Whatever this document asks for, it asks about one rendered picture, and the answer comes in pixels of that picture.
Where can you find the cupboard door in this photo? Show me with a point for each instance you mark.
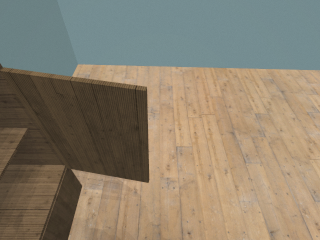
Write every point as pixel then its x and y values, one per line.
pixel 93 125

